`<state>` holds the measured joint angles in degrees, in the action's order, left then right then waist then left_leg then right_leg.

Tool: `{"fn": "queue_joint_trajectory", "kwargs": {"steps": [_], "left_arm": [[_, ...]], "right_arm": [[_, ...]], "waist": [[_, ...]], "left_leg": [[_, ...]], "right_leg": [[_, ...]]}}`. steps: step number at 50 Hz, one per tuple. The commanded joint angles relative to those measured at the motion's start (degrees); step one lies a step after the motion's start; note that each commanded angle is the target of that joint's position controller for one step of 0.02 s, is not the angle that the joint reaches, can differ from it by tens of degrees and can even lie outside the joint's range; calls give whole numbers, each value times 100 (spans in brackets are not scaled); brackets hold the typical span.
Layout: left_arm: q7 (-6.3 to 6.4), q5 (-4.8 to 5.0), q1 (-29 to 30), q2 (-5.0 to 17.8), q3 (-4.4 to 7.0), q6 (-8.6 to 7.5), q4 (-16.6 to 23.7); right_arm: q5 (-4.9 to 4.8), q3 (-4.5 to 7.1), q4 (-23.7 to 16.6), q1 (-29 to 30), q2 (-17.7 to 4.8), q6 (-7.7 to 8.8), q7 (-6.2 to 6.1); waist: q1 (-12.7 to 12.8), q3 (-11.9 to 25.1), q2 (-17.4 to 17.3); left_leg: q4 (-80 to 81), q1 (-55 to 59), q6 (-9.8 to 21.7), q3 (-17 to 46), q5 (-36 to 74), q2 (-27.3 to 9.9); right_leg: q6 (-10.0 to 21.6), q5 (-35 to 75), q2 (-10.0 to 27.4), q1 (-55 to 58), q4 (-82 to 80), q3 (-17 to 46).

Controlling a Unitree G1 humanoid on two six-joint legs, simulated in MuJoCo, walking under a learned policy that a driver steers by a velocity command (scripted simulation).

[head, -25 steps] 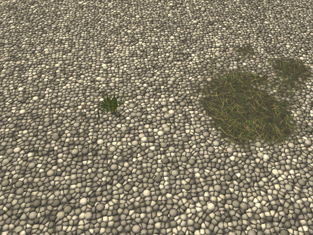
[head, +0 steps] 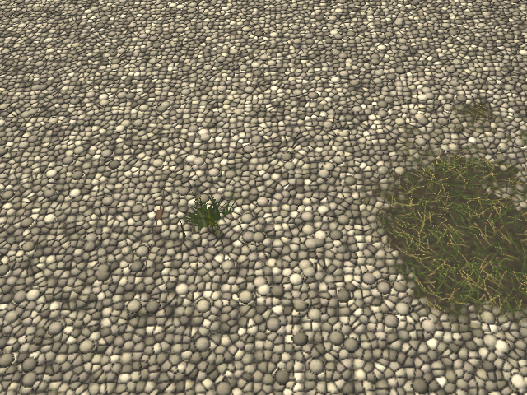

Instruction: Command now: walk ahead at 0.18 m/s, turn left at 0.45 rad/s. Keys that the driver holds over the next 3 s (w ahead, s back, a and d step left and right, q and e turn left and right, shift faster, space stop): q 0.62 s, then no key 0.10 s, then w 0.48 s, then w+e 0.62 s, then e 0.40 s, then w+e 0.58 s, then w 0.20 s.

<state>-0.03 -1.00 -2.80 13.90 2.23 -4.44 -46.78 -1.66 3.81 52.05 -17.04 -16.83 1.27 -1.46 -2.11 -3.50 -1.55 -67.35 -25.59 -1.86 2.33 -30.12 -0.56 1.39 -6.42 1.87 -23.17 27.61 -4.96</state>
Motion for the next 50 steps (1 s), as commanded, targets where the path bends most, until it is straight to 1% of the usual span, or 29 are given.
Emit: {"fn": "queue_joint_trajectory", "kwargs": {"steps": [1, 2, 4, 7, 9, 12, 14, 15, 16, 17, 18, 19, 20, 21, 22, 24, 28, 32, 36, 38, 39, 40, 41, 42, 43, 44, 45, 47, 50], "left_arm": [[33, -94, -59, 737, 196, 12, 131], [47, -99, 35, 801, 220, 4, 116], [110, -66, 72, 921, 271, 8, 70], [202, 0, 151, 1029, 305, 104, 35], [218, 54, 88, 1120, 333, 189, -14], [197, 166, -16, 1271, 391, 314, -68], [196, 258, 16, 1293, 413, 387, -96], [178, 266, -258, 1171, 399, 414, -206], [141, 130, -554, 930, 349, 433, -265], [113, -95, -316, 666, 255, 413, 73], [120, -40, 153, 843, 299, 388, 158], [121, 116, 229, 920, 328, 389, 188], [164, 153, 107, 903, 340, 394, 97], [220, 92, 98, 1002, 375, 401, 53], [244, 62, 77, 1055, 404, 410, 47], [236, 82, -35, 960, 396, 408, 35], [224, 106, 96, 784, 327, 412, 84], [169, 131, 40, 846, 325, 402, 81], [67, 154, -144, 875, 319, 330, 64], [-10, 131, -498, 778, 289, 272, -29], [-15, 46, -665, 913, 304, 261, -66], [11, -40, -984, 1156, 318, 271, -86], [-24, -123, -1165, 1737, 468, 238, -198], [-2, -69, -961, 1464, 413, 145, -63], [57, 41, -763, 1241, 357, 97, -54], [92, 119, -721, 1144, 325, 72, -29], [123, 175, -799, 1101, 311, 68, -63], [148, 165, -1103, 1046, 290, 34, -140], [143, 184, -1358, 1134, 315, 25, -186]], "right_arm": [[20, 139, -353, -524, -205, -261, -85], [33, 142, -460, -459, -168, -313, -90], [77, 164, -653, -239, -214, -341, -70], [90, 172, -862, 147, -262, -333, 38], [91, 199, -1011, 404, -340, -363, 115], [91, 259, -1235, 660, -452, -431, 216], [102, 294, -1258, 541, -446, -441, 256], [138, 351, -1235, 418, -563, -431, 221], [141, 513, -1214, 143, -1070, -406, 126], [219, 620, -1345, 107, -1738, -391, 32], [315, 532, -1369, -97, -1448, -252, 96], [298, 486, -1381, 82, -1330, -128, 119], [196, 471, -1426, 400, -1214, -61, 93], [97, 412, -1487, 666, -1024, -67, 56], [85, 365, -1537, 826, -936, -97, 13], [148, 348, -1592, 831, -933, -126, -31], [108, 388, -1609, 743, -1056, -167, -92], [139, 382, -1657, 867, -1078, -227, -76], [161, 283, -1641, 907, -936, -280, -42], [116, 184, -1623, 974, -768, -312, -60], [159, 101, -1575, 803, -538, -300, -63], [227, -4, -1520, 617, -190, -272, -48], [97, 125, -1855, 910, -584, -172, -46], [68, 218, -1752, 1028, -937, -84, -51], [62, 270, -1655, 913, -1003, -43, -15], [119, 264, -1514, 781, -896, -34, 5], [154, 245, -1525, 852, -805, 6, 39], [161, 166, -1547, 1127, -504, 118, 97], [108, 44, -1636, 1485, -184, 238, 141]], "waist": [[-42, 767, 884], [-83, 687, 904], [-72, 753, 824], [22, 853, 760], [100, 801, 750], [149, 698, 770], [7, 696, 718], [-1, 733, 503], [39, 827, -490], [175, 795, -1991], [-210, 1319, -1135], [-104, 1248, -760], [68, 1144, -481], [146, 1068, -366], [244, 1060, -420], [308, 1156, -453], [195, 1088, -512], [153, 980, -679], [134, 995, -761], [375, 1064, -615], [362, 1050, -222], [300, 1093, 854], [357, 484, 1816], [426, 102, 1280], [278, -68, 1203], [233, 0, 1110], [287, -59, 1016], [456, 2, 890], [662, 94, 984]], "left_leg": [[-14, -289, -124, -49, 464, -442], [231, -267, -137, -85, 612, -466], [828, -265, -97, -80, 1113, -545], [1688, 48, -8, -217, 1774, -540], [2063, 102, 52, -320, 1763, -489], [2614, 157, 207, -454, 1403, -401], [3450, 591, 399, -662, 1746, -223], [3923, 1026, 559, -592, 2270, -105], [4439, 1787, 872, 313, 4062, -622], [4549, 2661, 1982, 2433, 5616, -1957], [4636, 2646, 2437, 2703, 5427, -2104], [4658, 2604, 2228, 2197, 5263, -1866], [4618, 2485, 1886, 1815, 4827, -1577], [4636, 2353, 1665, 1672, 4542, -1455], [4675, 2066, 1593, 1544, 4525, -1348], [4712, 1927, 1594, 1473, 4533, -1216], [4722, 1894, 1567, 1624, 3865, -1090], [4740, 1528, 1536, 1882, 3195, -1005], [4455, 1531, 1430, 2102, 3476, -964], [4355, 1142, 1129, 1999, 2000, -648], [4029, 604, 828, 1741, 877, -300], [2562, -142, 455, 886, -246, 425], [1718, -1249, 368, 474, -607, 742], [1058, -1487, 337, 836, -125, 400], [875, -1689, 305, 807, 372, 312], [809, -1737, 227, 638, 658, 175], [854, -1853, 155, 501, 980, 36], [1143, -1650, 65, 77, 1497, -93], [2301, -995, -7, -245, 1798, -141]], "right_leg": [[1170, 1933, 1551, 697, -1278, 880], [1228, 1866, 1571, 554, -1411, 703], [1264, 1822, 1631, 682, -1495, 462], [1188, 1441, 1619, 853, -1542, 82], [1122, 1162, 1680, 1075, -1471, -5], [950, 887, 1852, 1468, -1148, 24], [654, 751, 1772, 1546, -645, -111], [365, 418, 1558, 1416, -173, -265], [-97, -369, 1025, 791, 1074, -727], [-673, -3042, 46, -1156, 2820, -829], [-625, -3437, -125, -1453, 3883, 362], [-500, -3027, -48, -1627, 4158, 628], [-424, -2519, 66, -1682, 4044, 747], [-407, -2164, 135, -1699, 3839, 818], [-412, -1927, 119, -1422, 3758, 834], [-441, -1603, -32, -1142, 3514, 818], [-560, -1348, -177, -869, 2326, 902], [-584, -1288, -265, -324, 1621, 914], [-451, -1275, -255, 238, 853, 795], [-232, -449, -251, 1154, -394, 614], [-39, -492, 216, 1751, -671, 1025], [380, -1124, 1284, 2244, -1092, 2211], [1342, -2573, 2043, 1710, -1697, 3916], [1447, -3468, 1968, 1552, -1911, 3991], [1197, -3374, 1715, 1624, -1916, 3543], [1005, -3116, 1486, 1819, -1914, 3158], [949, -2799, 1431, 1923, -1947, 2947], [879, -2058, 1180, 1908, -2032, 2352], [844, -1228, 969, 1768, -1986, 1721]]}}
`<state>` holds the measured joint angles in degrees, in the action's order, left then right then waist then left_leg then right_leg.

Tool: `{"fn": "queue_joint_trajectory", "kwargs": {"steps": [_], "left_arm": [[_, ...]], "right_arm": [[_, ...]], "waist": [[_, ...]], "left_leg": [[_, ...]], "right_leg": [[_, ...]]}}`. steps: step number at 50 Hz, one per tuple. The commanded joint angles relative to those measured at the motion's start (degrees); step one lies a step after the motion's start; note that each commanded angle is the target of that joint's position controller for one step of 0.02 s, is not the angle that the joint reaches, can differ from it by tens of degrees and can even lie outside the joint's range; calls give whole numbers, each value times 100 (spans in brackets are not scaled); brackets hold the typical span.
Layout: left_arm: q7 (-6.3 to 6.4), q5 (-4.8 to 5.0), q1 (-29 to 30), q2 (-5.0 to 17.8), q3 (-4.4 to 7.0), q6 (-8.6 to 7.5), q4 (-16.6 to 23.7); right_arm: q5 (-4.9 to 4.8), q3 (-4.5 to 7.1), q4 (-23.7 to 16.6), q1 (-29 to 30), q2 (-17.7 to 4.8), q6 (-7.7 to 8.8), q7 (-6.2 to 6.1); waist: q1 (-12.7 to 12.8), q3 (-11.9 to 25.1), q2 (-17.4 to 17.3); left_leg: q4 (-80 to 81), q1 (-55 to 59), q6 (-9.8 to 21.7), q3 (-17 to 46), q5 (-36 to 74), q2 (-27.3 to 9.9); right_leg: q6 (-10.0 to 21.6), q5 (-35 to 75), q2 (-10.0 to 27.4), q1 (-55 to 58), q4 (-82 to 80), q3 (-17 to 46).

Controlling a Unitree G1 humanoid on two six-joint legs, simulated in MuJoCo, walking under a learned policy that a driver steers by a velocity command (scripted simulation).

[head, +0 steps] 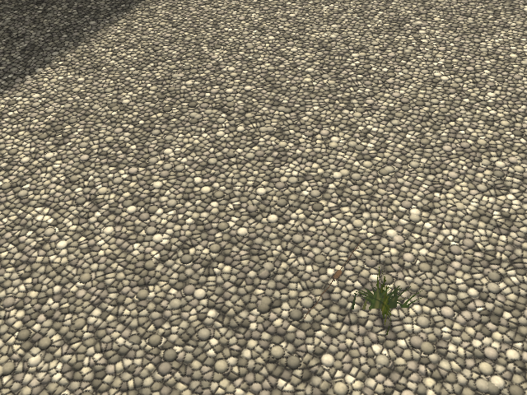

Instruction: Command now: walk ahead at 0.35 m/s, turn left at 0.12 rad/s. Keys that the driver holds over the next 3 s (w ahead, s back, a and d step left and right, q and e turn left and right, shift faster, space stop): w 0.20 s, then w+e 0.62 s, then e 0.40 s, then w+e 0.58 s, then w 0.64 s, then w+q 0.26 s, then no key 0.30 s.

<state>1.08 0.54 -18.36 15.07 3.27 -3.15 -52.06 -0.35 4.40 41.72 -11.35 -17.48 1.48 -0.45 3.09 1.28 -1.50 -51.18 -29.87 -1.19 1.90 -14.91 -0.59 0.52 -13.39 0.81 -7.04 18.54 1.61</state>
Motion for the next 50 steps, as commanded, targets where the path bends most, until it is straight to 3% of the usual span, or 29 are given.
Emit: {"fn": "queue_joint_trajectory", "kwargs": {"steps": [1, 5, 7, 8, 9, 10, 11, 12, 13, 14, 16, 19, 23, 26, 29, 32, 33, 34, 35, 36, 37, 38, 39, 40, 41, 44, 47, 50], "left_arm": [[17, 40, 141, 1093, 227, -100, 336], [-84, 125, -74, 1272, 274, -69, 294], [-108, 152, -15, 1208, 245, -33, 291], [-119, 108, -10, 1056, 186, -37, 287], [-142, 31, 64, 725, 73, -67, 338], [-138, -55, 5, 228, -79, -185, 654], [-107, 95, 183, 645, 18, -285, 716], [-134, 233, 298, 970, 118, -318, 745], [-156, 248, 374, 951, 119, -309, 704], [-162, 176, 426, 871, 123, -285, 677], [-193, 128, 395, 709, 131, -173, 637], [-203, 131, 446, 503, 110, -41, 682], [-269, 63, 1038, 390, 54, -52, 969], [-376, 46, 1673, 232, -40, -68, 1264], [-504, 74, 2062, 252, -52, -87, 1569], [-577, 93, 1779, 519, 80, -56, 1717], [-564, 108, 1251, 723, 187, -30, 1639], [-500, 115, 389, 1030, 351, -13, 1462], [-368, 89, -494, 1428, 511, 67, 1304], [-327, 114, -345, 1883, 558, 44, 1353], [-297, 75, -599, 1422, 441, 15, 1424], [-290, 36, -368, 1197, 375, -30, 1385], [-291, 60, 35, 1079, 333, -60, 1441], [-286, 42, 422, 919, 286, -70, 1536], [-261, -40, 629, 819, 246, -81, 1647], [-188, -41, 807, 951, 283, -90, 1671], [-62, 11, 712, 1140, 355, 32, 1578], [29, 93, 345, 1137, 369, 222, 1459]], "right_arm": [[-46, -40, -629, 991, -73, 245, 56], [-135, -12, -626, 910, -275, 282, 128], [-143, 48, -453, 409, -381, 281, 122], [-164, 135, -289, -131, -531, 265, 79], [-156, 252, -127, -924, -807, 263, 22], [-32, 395, -72, -1527, -1501, 218, -11], [18, 336, -3, -1714, -1279, 275, 57], [27, 197, -41, -1332, -894, 334, 91], [31, 114, -94, -1015, -617, 372, 103], [35, 64, -108, -733, -477, 389, 118], [77, 34, -90, -472, -353, 436, 117], [123, 74, 28, -557, -397, 523, 85], [102, 83, 132, -501, -492, 529, 16], [53, 105, 308, -817, -591, 496, -44], [-5, 128, 450, -1047, -671, 367, -65], [-12, 189, 399, -981, -932, 198, -156], [6, 203, 372, -951, -1013, 134, -190], [-13, 197, 333, -843, -1044, 103, -216], [44, 138, 213, -863, -953, 158, -234], [188, -163, -34, -1582, 8, 340, -63], [-26, -91, -116, -886, -494, 597, 39], [-227, -28, -350, -266, -719, 708, 81], [-165, -62, -403, -155, -651, 763, 51], [-14, -26, -348, -154, -661, 751, 10], [47, 12, -340, -309, -700, 682, 4], [150, 1, -391, -411, -565, 470, -40], [203, -116, -541, 76, -265, 415, -69], [90, -128, -661, 626, -288, 408, 3]], "waist": [[176, -382, 1032], [129, -433, 1057], [-207, -361, 927], [-483, -159, 834], [-880, 318, 382], [-929, 917, -1356], [-1045, 937, -1297], [-875, 268, -927], [-747, -30, -760], [-627, -252, -566], [-436, -413, -549], [-377, -419, -300], [-461, -583, -211], [-706, -769, -59], [-760, -808, -54], [-414, -277, -416], [-107, 69, -535], [379, 522, -462], [756, 1070, 39], [-56, 1658, 1490], [447, 2167, 820], [474, 1242, 570], [155, 646, 64], [-101, 283, -69], [-317, 177, 95], [-552, -67, 188], [-409, 12, 385], [-95, 332, 617]], "left_leg": [[1075, -264, -67, -276, 263, -113], [1922, 601, 80, -426, 257, -48], [2360, 1500, 250, -502, 483, 41], [2485, 2283, 376, -481, 403, 101], [2666, 3384, 602, 195, 203, -427], [3185, 4770, 1348, 2535, -641, -1881], [3808, 4483, 1806, 3890, -1648, -2289], [3862, 4054, 1647, 3287, -1879, -2167], [3946, 3650, 1455, 2569, -1562, -1853], [4082, 3293, 1331, 2027, -993, -1638], [4297, 2770, 1121, 1128, 168, -1355], [4400, 2683, 1130, 348, 1383, -1287], [4578, 2465, 1009, -495, 1827, -1133], [4612, 2661, 929, -849, 2034, -1227], [4220, 3407, 867, -1051, 2903, -1418], [3064, 3925, 709, -1261, 5890, -1491], [2269, 3901, 661, -1296, 6573, -1469], [1100, 3372, 531, -1382, 6425, -1329], [-599, 1942, 333, -1346, 4562, -1090], [-2719, -768, -34, -739, -1651, 176], [-3246, -1354, 81, 471, -1837, 232], [-3018, -1729, 203, 493, -1263, -63], [-2445, -1545, 243, 433, -793, -308], [-1973, -1201, 182, 379, -598, -465], [-1800, -789, 119, 414, -453, -575], [-1088, -319, -234, 159, -340, -548], [318, 167, -392, -91, 753, -189], [1462, 574, -396, -62, 1806, 203]], "right_leg": [[935, -407, 1070, 32, -1062, 951], [1028, -516, 1329, -259, -889, 1009], [888, -392, 1302, -555, -554, 920], [748, 90, 1146, -811, -45, 736], [466, 377, 746, -1302, 1325, 252], [18, -845, 41, -3045, 3518, -469], [22, -1861, -56, -3762, 4701, 164], [185, -1478, 292, -4152, 5121, 391], [267, -938, 479, -4093, 5077, 370], [265, -540, 592, -4001, 4854, 356], [214, 22, 686, -3582, 4557, 438], [55, 637, 538, -3691, 4239, 559], [-35, 1757, 392, -3426, 2793, 269], [70, 2100, 342, -3265, 2035, -96], [268, 1667, 223, -3432, 1619, -335], [590, 756, -265, -2683, 1632, -816], [732, 493, -462, -2012, 1668, -894], [953, 723, -629, -688, 1339, -826], [1270, 668, 13, 1155, 1222, 292], [2421, -231, 1575, 3214, 921, 3606], [2472, -766, 1776, 3353, 91, 4595], [2133, -384, 1595, 2691, -120, 3691], [1941, 185, 1343, 1706, -185, 3025], [1818, 790, 1108, 875, -273, 2526], [1817, 1237, 962, 302, -412, 2249], [1793, 3365, 756, -779, -429, 1521], [1390, 3899, 193, -1335, -92, 803], [1059, 3001, 91, -1096, 226, 1018]]}}
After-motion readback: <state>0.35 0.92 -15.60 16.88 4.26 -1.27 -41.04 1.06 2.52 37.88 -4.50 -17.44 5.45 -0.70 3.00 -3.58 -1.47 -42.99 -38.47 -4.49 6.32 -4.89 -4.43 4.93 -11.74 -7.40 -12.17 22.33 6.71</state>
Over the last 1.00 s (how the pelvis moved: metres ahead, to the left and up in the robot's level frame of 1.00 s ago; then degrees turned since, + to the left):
0.14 0.04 0.02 27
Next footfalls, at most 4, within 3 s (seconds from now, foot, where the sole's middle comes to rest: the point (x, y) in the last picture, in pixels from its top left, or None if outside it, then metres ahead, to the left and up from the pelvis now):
0.18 left None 0.15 0.16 -0.79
0.70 right None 0.47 -0.09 -0.79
1.12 left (298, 311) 0.76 0.01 -0.79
1.56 right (364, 380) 0.57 -0.16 -0.79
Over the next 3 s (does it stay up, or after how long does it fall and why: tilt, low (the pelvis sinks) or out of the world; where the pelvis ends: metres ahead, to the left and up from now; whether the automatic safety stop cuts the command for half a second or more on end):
stays up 1.04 -0.67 -0.02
